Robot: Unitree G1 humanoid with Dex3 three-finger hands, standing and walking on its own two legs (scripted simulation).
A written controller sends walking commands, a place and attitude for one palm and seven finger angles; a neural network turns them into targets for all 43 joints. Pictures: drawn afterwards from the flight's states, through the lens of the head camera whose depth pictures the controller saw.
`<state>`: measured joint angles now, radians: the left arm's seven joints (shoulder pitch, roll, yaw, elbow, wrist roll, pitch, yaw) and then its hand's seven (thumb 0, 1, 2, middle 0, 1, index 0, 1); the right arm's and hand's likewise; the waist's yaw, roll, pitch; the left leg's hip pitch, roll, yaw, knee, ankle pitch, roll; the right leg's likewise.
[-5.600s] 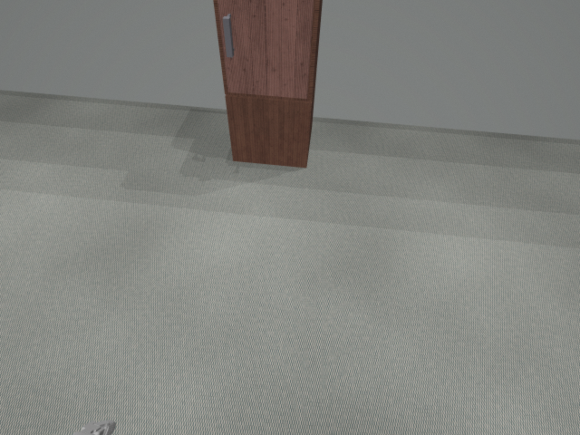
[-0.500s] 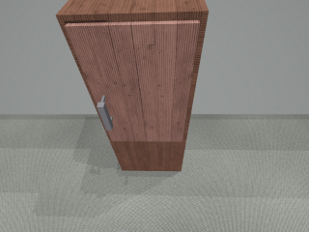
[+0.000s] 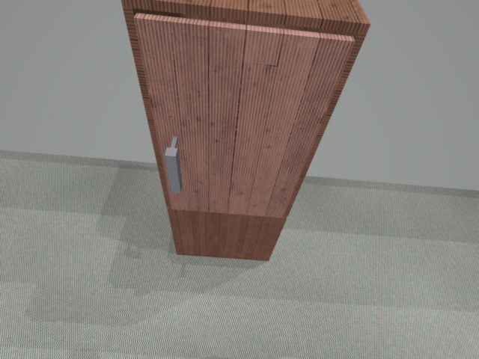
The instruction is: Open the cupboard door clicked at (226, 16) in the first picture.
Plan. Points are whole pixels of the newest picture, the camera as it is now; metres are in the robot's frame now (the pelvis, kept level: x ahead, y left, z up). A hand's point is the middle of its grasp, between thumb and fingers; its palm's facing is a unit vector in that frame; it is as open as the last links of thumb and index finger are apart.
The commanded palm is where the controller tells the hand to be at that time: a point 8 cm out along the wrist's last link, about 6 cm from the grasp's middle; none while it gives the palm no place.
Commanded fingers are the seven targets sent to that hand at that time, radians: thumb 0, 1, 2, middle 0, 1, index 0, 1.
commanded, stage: come to a stop and stand still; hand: left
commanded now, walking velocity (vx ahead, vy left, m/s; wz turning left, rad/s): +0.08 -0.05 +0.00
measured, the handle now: (175, 165) +0.54 +0.19 -0.09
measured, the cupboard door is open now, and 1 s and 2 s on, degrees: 0 0 0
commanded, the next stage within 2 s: look again from close up in 1.14 s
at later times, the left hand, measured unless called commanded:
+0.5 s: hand out of the picture -0.02 +0.10 -0.18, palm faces +0.03 -0.98 -0.18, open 7.3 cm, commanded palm none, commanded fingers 0.00 0.90 0.90 -0.20 -0.30 -0.20 -0.30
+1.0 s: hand out of the picture +0.00 +0.10 -0.18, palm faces +0.06 -0.98 -0.17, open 7.4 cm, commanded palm none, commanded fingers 0.00 0.90 0.90 -0.20 -0.30 -0.20 -0.30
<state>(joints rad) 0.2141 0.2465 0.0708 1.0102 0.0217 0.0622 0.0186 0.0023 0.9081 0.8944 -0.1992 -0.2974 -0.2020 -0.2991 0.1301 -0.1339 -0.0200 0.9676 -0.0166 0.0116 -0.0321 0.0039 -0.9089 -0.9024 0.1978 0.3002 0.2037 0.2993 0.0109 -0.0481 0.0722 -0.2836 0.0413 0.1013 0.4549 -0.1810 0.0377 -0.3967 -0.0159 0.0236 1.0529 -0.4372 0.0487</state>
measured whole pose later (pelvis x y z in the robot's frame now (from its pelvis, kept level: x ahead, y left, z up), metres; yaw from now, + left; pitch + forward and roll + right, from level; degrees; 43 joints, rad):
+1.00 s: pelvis +0.01 -0.06 +0.00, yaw +1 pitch -2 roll +0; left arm 0.30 0.12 0.01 1.13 0.01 0.00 0.04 0.00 0.91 0.89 -0.20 -0.30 -0.20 -0.30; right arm 0.24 -0.14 -0.02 1.15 -0.01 0.00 -0.04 0.01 -0.93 -0.90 0.20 0.30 0.20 0.30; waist 0.00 -0.01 0.04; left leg -0.20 0.08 0.03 0.45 -0.22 -0.06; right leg -0.06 0.00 -0.06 0.43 -0.34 -0.03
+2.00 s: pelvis -0.01 -0.02 -0.02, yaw +2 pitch +3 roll +0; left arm 0.44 0.18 0.08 0.20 -0.13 -0.10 0.07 0.01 0.86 0.88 -0.20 -0.33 -0.21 -0.33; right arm 0.29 -0.19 -0.02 0.83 0.03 -0.22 -0.07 0.01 -0.91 -0.90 0.20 0.30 0.20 0.30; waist -0.02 -0.01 -0.03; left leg -0.43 0.01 0.03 0.63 -0.26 0.00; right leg -0.29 -0.07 -0.06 0.65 -0.41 0.03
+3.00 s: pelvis -0.06 -0.02 -0.12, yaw -1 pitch +18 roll -4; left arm 0.21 0.32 0.34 0.18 -0.33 -0.43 -0.39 0.00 -0.26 0.40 -0.28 -1.04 -0.29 -1.04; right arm 0.22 -0.25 -0.01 0.57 0.02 -0.20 -0.06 0.01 -0.91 -0.90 0.20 0.30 0.20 0.30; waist -0.01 0.01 -0.16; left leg -1.12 0.07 -0.02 1.26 -0.45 0.01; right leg -0.95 -0.01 -0.07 1.23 -0.59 0.02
